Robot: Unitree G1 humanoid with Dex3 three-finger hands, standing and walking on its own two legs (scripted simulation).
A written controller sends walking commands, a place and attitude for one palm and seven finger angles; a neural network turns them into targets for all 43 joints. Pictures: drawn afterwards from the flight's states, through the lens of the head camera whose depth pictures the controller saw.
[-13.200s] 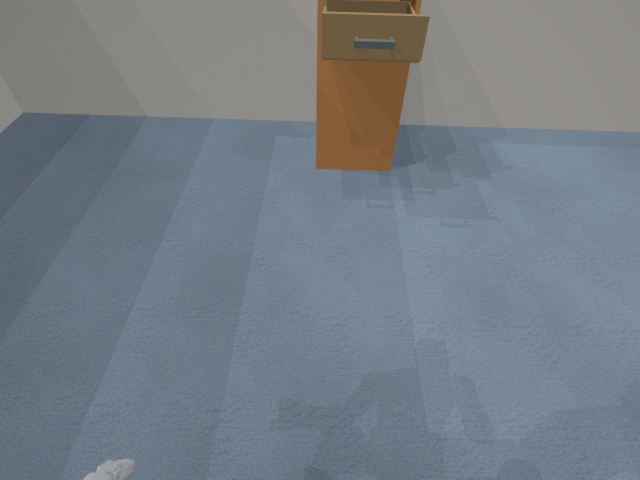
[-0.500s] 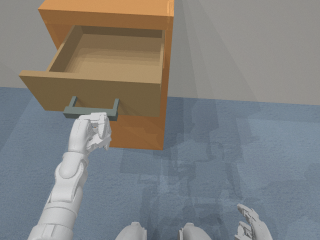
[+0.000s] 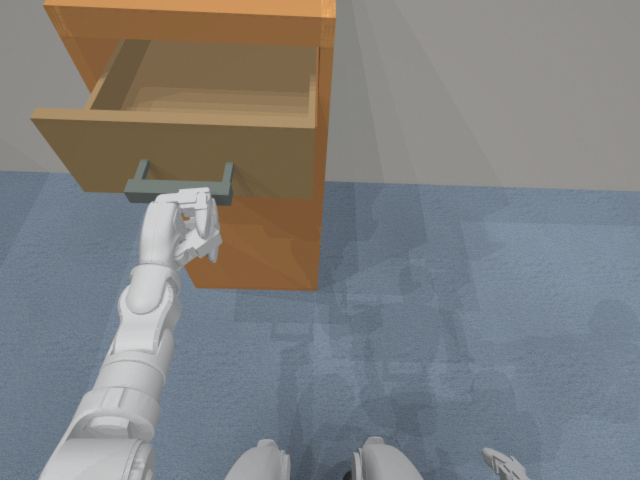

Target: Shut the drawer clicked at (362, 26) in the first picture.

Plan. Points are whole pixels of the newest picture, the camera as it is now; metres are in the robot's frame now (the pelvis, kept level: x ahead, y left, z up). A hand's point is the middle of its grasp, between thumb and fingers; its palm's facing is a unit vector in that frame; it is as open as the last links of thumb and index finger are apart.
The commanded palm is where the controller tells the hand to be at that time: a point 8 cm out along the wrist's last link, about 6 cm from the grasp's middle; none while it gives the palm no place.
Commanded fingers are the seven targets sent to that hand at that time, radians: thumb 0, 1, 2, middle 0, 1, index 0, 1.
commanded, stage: push the drawer shut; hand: left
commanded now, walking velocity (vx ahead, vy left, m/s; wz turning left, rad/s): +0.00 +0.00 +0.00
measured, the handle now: (183, 180) +0.48 +0.19 +0.06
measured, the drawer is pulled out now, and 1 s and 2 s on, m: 0.17 0.04 0.00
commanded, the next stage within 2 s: pull the fist back off the drawer in 1.70 s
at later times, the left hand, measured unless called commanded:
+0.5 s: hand (226, 192) +0.47 +0.13 +0.05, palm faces -0.01 -1.00 -0.02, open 2.8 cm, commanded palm +0.46 +0.18 +0.06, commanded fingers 0.00 0.90 0.90 -1.40 -1.60 -1.40 -1.60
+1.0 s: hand (226, 157) +0.53 +0.14 +0.05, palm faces -0.01 -1.00 -0.01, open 2.8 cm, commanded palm +0.53 +0.18 +0.06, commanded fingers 0.00 0.90 0.90 -1.40 -1.60 -1.40 -1.60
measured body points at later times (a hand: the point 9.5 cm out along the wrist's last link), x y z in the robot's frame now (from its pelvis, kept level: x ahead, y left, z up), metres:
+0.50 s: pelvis +0.00 -0.01 -0.01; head +0.10 +0.00 +0.43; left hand +0.46 +0.18 +0.06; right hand +0.04 -0.27 -0.13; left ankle +0.02 +0.08 -0.67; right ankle +0.03 -0.11 -0.67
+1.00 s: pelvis +0.00 +0.00 -0.02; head +0.14 +0.01 +0.41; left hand +0.53 +0.19 +0.06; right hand -0.01 -0.27 -0.12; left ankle +0.02 +0.08 -0.67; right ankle +0.03 -0.11 -0.67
